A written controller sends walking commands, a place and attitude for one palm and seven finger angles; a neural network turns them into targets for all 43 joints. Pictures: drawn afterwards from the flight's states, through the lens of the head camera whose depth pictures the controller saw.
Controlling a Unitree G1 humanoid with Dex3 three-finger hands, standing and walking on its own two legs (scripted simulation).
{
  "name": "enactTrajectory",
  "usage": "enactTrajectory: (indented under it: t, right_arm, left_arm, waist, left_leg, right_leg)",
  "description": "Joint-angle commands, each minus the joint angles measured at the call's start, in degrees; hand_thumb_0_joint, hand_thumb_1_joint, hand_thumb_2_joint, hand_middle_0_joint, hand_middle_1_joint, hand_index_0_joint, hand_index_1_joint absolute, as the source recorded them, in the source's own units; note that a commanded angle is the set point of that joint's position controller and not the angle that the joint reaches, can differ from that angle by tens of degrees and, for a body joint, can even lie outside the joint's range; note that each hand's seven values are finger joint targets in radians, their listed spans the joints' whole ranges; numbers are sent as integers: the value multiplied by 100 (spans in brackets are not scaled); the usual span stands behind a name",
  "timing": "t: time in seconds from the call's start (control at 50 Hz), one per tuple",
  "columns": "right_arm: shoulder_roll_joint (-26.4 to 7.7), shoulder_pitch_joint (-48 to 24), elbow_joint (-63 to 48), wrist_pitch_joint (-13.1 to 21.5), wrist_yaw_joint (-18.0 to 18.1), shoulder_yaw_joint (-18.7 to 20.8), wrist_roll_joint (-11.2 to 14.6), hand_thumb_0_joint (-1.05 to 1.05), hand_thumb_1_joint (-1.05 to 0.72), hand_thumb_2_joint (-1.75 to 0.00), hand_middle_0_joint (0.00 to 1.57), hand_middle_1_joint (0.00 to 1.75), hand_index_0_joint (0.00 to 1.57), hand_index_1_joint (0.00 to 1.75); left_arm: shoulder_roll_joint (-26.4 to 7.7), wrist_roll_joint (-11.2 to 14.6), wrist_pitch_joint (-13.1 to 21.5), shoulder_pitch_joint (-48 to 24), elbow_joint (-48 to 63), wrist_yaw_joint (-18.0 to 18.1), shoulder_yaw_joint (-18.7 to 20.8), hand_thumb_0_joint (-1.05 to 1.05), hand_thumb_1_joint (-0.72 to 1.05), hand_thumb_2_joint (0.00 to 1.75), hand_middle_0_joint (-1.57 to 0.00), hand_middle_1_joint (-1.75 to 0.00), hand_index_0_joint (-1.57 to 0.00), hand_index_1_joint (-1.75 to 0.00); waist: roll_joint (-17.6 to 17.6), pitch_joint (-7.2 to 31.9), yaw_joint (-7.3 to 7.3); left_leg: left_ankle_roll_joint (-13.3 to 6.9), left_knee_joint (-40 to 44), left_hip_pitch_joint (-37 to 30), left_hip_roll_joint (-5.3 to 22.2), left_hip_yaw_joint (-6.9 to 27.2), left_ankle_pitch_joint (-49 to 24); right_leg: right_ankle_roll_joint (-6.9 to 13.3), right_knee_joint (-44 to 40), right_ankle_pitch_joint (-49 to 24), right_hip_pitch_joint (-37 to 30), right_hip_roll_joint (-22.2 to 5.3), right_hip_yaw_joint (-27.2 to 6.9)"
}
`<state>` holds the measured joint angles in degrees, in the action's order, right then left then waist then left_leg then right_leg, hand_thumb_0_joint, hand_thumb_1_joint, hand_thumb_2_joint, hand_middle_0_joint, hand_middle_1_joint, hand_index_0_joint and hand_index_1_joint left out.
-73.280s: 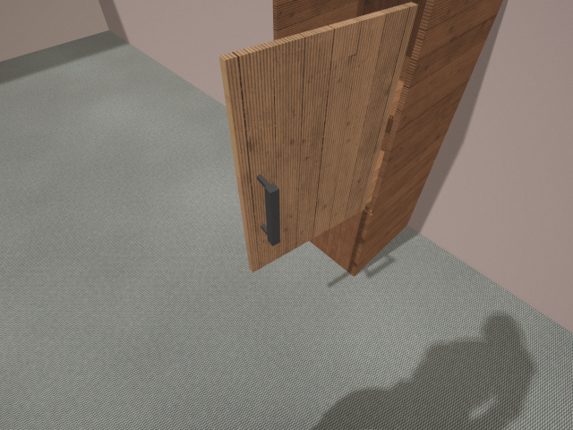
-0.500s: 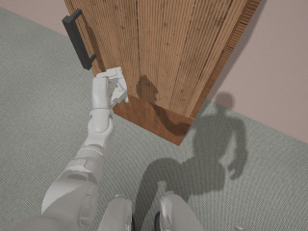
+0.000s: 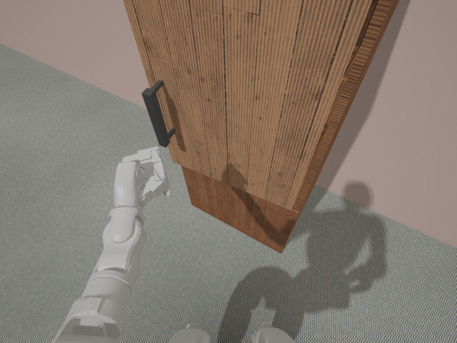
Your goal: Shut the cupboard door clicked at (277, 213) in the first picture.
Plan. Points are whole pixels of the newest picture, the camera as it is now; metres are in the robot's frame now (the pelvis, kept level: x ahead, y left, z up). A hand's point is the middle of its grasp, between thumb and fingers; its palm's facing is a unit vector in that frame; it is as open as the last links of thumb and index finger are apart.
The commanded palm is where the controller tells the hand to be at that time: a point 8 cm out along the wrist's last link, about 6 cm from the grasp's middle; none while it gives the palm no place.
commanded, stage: draw the hand back to the body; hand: left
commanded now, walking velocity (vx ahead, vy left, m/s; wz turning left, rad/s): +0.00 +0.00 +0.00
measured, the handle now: (162, 115) +0.63 +0.17 -0.03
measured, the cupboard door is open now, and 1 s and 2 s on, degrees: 5 5 5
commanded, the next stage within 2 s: step back with the hand held close in 1.24 s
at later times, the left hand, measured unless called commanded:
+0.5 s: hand (59, 208) +0.29 +0.22 +0.15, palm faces +0.17 -0.95 -0.25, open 3.6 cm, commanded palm +0.24 +0.27 +0.17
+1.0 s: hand out of the picture +0.20 +0.31 +0.23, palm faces +0.51 -0.75 -0.42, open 7.0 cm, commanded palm +0.15 +0.34 +0.24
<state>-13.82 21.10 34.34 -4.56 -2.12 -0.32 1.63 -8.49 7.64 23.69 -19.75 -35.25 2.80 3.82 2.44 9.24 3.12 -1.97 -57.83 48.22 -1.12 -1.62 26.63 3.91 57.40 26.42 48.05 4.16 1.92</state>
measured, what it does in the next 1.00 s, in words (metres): rises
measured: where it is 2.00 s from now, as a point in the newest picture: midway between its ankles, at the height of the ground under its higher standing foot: outside the picture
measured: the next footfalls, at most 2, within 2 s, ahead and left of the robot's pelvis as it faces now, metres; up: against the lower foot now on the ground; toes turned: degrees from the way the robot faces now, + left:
none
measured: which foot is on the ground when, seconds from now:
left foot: down 0.00-1.00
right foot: down 0.00-1.00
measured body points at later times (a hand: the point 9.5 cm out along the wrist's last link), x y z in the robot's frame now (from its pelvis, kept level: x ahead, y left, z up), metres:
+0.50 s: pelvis +0.03 +0.03 +0.06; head +0.02 +0.02 +0.51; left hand +0.27 +0.27 +0.17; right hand +0.24 -0.16 -0.01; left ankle +0.01 +0.10 -0.67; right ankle +0.01 -0.07 -0.67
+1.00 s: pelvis +0.02 +0.03 +0.07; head +0.00 +0.00 +0.52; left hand +0.17 +0.35 +0.26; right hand +0.22 -0.18 -0.02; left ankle +0.01 +0.10 -0.67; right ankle +0.01 -0.07 -0.67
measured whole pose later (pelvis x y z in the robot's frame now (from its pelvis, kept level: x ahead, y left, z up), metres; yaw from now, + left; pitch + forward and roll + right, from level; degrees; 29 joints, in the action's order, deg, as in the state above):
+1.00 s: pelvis +0.02 +0.03 +0.07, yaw +2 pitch -3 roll -1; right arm -14.4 12.2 34.5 2.4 2.8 -1.6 1.8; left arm -20.9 4.9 2.5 27.3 22.0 6.5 21.1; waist 5.1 1.3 -3.8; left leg -4.0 -25.8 7.7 -3.8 0.2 15.1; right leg 1.4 23.6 14.7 6.1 2.0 1.5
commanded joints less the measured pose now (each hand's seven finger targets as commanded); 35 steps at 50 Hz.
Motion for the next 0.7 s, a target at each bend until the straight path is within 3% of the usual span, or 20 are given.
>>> enactTrajectory:
  t: [0.0, 0.04, 0.06, 0.14, 0.16, 0.2, 0.22, 0.28, 0.32, 0.38, 0.52, 0.6, 0.68]
  right_arm:
    - [-740, -268, -838, 377, 222, 298, 70, 0, -90, -90, 20, 30, 20, 30]
    - [-706, -388, -877, 421, 211, 276, 73, 0, -90, -90, 20, 30, 20, 30]
    - [-704, -453, -949, 428, 199, 260, 78, 0, -90, -90, 20, 30, 20, 30]
    - [-704, -768, -1227, 446, 207, 196, 159, 0, -90, -90, 20, 30, 20, 30]
    - [-529, -993, -1380, 235, 316, 241, 204, 0, -90, -90, 20, 30, 20, 30]
    - [-521, -1120, -1613, 192, 469, 191, 221, 0, -90, -90, 20, 30, 20, 30]
    - [-525, -1199, -1599, 202, 513, 156, 217, 0, -90, -90, 20, 30, 20, 30]
    - [-503, -1292, -1558, 208, 631, 73, 202, 0, -90, -90, 20, 30, 20, 30]
    - [-493, -1373, -1553, 253, 696, 30, 191, 0, -90, -90, 20, 30, 20, 30]
    - [-483, -1440, -1501, 310, 718, -29, 161, 0, -90, -90, 20, 30, 20, 30]
    - [-447, -1543, -1409, 530, 645, -102, 63, 0, -90, -90, 20, 30, 20, 30]
    - [-473, -1610, -1282, 662, 605, -90, 17, 0, -90, -90, 20, 30, 20, 30]
    - [-458, -1626, -1198, 808, 560, -64, 1, 0, -90, -90, 20, 30, 20, 30]
  left_arm:
    - [-680, 58, 367, -1526, 1698, -150, 47, 0, 90, 90, -130, -150, -130, -150]
    - [-707, 0, 386, -1072, 1897, -199, 16, 0, 90, 90, -130, -150, -130, -150]
    - [-827, 27, 334, -669, 1987, -225, 145, 0, 90, 90, -127, -147, -127, -147]
    - [-1012, 164, 2, -17, 2759, -404, 208, 0, 90, 90, -116, -135, -116, -135]
    - [-1213, -242, -373, 168, 3201, -211, -166, 0, 90, 90, -113, -132, -113, -132]
    - [-1143, -212, -771, 407, 4082, -68, -215, 0, 90, 90, -108, -126, -108, -126]
    - [-1197, -256, -923, 570, 4290, 5, -216, 0, 90, 90, -105, -123, -105, -123]
    - [-1247, -294, -1325, 976, 4555, 147, -168, 0, 90, 90, -97, -114, -97, -114]
    - [-1258, -315, -1514, 1210, 4726, 183, -124, 0, 90, 90, -92, -108, -92, -108]
    - [-1301, -329, -1747, 1619, 4945, 203, 36, 0, 90, 90, -83, -99, -83, -99]
    - [-1654, -304, -2007, 2793, 6065, 247, 661, 0, 90, 90, -64, -78, -64, -78]
    - [-2018, -329, -2038, 3131, 6535, 310, 1201, 0, 90, 90, -53, -66, -53, -66]
    - [-2097, -316, -1999, 3483, 6943, 360, 1532, 0, 90, 90, -42, -54, -42, -54]
  waist:
    - [-369, 1184, 124]
    - [-89, 1232, -5]
    - [76, 1276, -136]
    - [199, 1156, -264]
    - [-56, 1563, -315]
    - [37, 1344, -259]
    - [287, 1110, -258]
    - [-170, 480, -215]
    - [-270, 250, -230]
    - [-118, 68, -299]
    - [153, 95, -465]
    - [189, -94, -528]
    - [396, -120, -560]
  left_leg:
    - [-81, 815, -1043, 11, 139, -729]
    - [-57, 1001, -1454, 40, 187, -981]
    - [-39, 1079, -1585, 38, 181, -1091]
    - [-10, 1420, -1976, 75, 233, -1419]
    - [30, 1768, -2335, 86, 275, -1486]
    - [-2, 1931, -2604, 111, 311, -1787]
    - [3, 2046, -2791, 156, 349, -1892]
    - [-10, 2378, -3030, 222, 456, -1901]
    - [-8, 2585, -3253, 242, 487, -1981]
    - [46, 2856, -3614, 281, 572, -2156]
    - [224, 3221, -4223, 383, 629, -3417]
    - [281, 3381, -4216, 411, 650, -3574]
    - [346, 3501, -4319, 420, 699, -3556]
  right_leg:
    - [-360, -1486, -975, -1583, -358, -575]
    - [-289, -1394, -1293, -1634, -312, -388]
    - [-267, -1391, -1424, -1738, -292, -361]
    - [-221, -1463, -1758, -2107, -267, -245]
    - [-239, -1770, -1782, -2735, -408, -542]
    - [-235, -1942, -2070, -2889, -407, -450]
    - [-216, -1995, -2115, -2829, -399, -393]
    - [-227, -2351, -2055, -2899, -371, -289]
    - [-222, -2542, -2040, -3040, -374, -244]
    - [-201, -2762, -2070, -3245, -379, -183]
    - [-208, -3164, -2648, -3941, -439, -103]
    - [-208, -3367, -2655, -4116, -411, -87]
    - [-219, -3436, -2522, -4185, -414, -53]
